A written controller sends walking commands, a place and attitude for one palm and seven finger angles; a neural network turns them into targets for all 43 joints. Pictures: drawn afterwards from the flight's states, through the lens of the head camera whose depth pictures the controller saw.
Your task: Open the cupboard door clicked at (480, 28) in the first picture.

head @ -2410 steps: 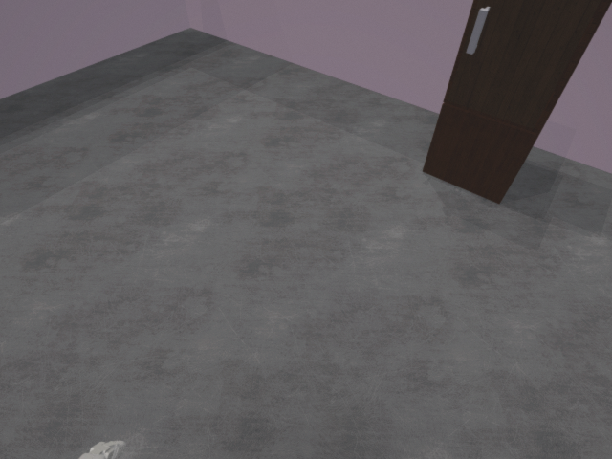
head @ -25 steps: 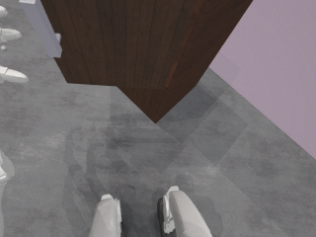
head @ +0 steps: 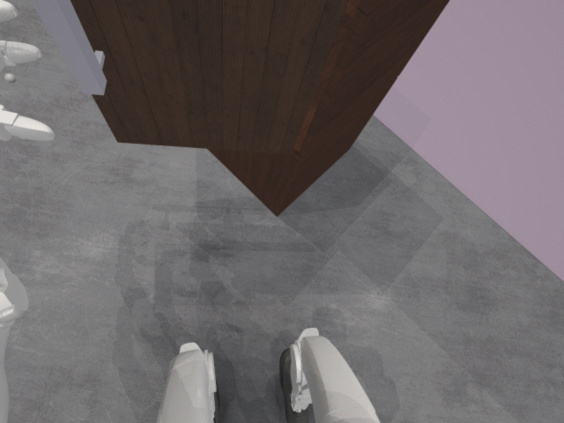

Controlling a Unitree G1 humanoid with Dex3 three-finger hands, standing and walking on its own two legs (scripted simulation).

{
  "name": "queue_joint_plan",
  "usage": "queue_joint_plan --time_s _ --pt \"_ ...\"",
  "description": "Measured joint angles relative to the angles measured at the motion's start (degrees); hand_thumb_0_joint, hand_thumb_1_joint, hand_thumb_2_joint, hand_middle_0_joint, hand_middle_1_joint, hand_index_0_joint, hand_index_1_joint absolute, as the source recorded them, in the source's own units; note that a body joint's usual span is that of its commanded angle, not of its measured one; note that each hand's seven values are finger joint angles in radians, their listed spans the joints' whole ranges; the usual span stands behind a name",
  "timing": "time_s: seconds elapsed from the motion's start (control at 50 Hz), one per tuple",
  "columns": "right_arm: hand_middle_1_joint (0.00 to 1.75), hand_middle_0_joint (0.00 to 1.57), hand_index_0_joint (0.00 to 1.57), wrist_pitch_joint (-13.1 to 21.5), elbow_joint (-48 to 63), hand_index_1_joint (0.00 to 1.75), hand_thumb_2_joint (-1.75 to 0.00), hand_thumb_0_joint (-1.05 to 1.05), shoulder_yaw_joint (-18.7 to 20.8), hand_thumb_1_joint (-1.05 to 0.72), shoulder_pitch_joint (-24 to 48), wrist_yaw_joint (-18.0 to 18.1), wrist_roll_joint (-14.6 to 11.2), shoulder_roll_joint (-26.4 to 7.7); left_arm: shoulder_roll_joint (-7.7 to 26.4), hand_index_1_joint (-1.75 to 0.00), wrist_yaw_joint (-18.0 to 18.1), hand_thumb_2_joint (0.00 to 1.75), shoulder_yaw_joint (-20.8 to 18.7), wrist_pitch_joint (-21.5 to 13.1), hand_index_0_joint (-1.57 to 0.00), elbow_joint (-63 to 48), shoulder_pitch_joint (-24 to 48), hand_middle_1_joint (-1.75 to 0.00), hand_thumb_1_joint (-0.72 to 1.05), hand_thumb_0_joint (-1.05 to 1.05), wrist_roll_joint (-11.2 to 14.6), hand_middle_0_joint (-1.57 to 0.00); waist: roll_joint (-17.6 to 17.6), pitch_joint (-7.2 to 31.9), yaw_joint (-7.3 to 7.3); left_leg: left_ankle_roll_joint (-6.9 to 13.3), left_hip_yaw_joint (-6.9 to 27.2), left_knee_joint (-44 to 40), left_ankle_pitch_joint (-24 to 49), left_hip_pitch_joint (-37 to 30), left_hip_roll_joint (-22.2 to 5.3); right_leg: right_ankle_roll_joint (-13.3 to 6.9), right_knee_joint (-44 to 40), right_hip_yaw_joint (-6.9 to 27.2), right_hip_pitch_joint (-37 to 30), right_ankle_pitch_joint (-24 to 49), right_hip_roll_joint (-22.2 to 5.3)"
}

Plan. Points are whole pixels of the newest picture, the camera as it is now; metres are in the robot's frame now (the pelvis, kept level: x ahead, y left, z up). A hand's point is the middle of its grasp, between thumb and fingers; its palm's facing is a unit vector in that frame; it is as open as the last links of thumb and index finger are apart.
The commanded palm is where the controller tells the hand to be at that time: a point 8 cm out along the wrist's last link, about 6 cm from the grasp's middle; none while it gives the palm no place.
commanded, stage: slide the fingers in behind the handle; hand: left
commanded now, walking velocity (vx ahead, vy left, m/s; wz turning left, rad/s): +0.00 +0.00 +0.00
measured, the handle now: (77, 30) +0.60 +0.21 +0.07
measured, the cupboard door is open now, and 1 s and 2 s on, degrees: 45 45 46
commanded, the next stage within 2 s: move the hooked fingers beside the handle in 1.42 s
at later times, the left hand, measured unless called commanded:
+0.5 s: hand (46, 80) +0.52 +0.24 +0.07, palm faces -0.02 -1.00 -0.02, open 14.0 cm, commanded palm +0.51 +0.27 +0.07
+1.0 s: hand (60, 86) +0.51 +0.22 +0.07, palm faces +0.04 -1.00 -0.02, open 14.5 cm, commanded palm +0.50 +0.23 +0.07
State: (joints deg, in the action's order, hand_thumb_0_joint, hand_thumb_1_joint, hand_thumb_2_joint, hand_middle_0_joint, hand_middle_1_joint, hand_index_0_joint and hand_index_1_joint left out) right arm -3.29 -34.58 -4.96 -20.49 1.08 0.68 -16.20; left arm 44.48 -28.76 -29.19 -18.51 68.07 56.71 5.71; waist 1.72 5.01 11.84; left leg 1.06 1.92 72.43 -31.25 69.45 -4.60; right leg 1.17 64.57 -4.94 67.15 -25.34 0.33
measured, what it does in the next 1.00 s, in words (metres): stands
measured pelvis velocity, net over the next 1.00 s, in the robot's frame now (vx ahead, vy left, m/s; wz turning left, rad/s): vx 0.01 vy -0.01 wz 0.03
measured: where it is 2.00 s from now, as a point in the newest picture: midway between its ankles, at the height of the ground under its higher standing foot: (252, 413)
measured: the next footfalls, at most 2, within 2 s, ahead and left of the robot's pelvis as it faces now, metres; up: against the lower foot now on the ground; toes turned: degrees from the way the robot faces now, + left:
none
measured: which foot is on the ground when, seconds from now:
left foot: down 0.00-1.00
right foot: down 0.00-1.00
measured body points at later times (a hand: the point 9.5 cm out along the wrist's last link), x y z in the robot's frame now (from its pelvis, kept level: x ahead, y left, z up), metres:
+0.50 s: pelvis +0.00 +0.00 +0.01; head +0.17 +0.03 +0.42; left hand +0.52 +0.29 +0.07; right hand +0.01 -0.27 -0.10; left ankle +0.01 +0.10 -0.63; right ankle +0.04 -0.14 -0.63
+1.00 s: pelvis +0.01 -0.01 +0.02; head +0.17 +0.03 +0.44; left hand +0.51 +0.28 +0.07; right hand +0.03 -0.27 -0.09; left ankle +0.01 +0.10 -0.63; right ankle +0.04 -0.14 -0.63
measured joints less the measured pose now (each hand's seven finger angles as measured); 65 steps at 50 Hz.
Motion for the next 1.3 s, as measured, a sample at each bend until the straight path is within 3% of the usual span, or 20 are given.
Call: queue_joint_plan --time_s 0.26,0.62,1.1,1.3 --pt "0.3 0.2 0.2 0.2 0.4 0.3 -0.9 0.0 0.6 -0.91 -0.3 -0.5 0.3 0.4 -4.6 -1.2 3.7 0.3 0.7 -0.9 -0.3 -1.4 -2.2 -1.2 -0.5 -0.02 -0.4 -0.3 0.2 0.6 0.25 -0.1 -0.8 -1.8 0.3 -2.6 0.0 -0.1 -1.1 0.7 -2.0 0.2 0.1" --pt "0.3 0.2 0.2 0.6 -0.8 0.3 -0.9 0.0 1.3 -0.91 0.1 -0.4 0.4 0.3 -7.2 -1.2 5.8 0.3 2.5 -2.1 -0.3 -1.4 -2.1 -1.21 -0.5 -0.02 0.4 -0.3 0.2 0.6 -0.45 -0.3 -0.7 -1.6 0.3 -2.5 0.4 -0.3 -0.2 0.7 -1.7 -0.4 -0.3" --pt "0.3 0.2 0.2 1.2 -3.9 0.3 -0.9 0.0 3.2 -0.91 -0.4 -1.8 1.1 1.4 -15.0 -1.17 13.8 0.3 10.6 -4.6 -0.15 -4.7 -6.8 -1.16 -0.5 -0.02 3.0 -0.17 0.3 1.4 -3.28 -0.7 0.4 -5.5 1.0 -7.5 1.5 -0.5 -3.8 -0.4 -7.3 -0.6 -1.2" --pt "0.3 0.2 0.2 1.5 -4.2 0.3 -0.9 0.0 3.2 -0.91 1.0 -1.7 1.3 1.4 -15.3 -1.17 13.4 0.3 11.5 -6.3 -0.15 -2.6 -6.2 -1.16 -0.5 -0.02 3.1 -0.16 0.1 1.4 -3.53 -0.8 0.7 -5.5 0.8 -7.9 1.9 -0.5 -3.5 -0.7 -7.8 -1.1 -1.5"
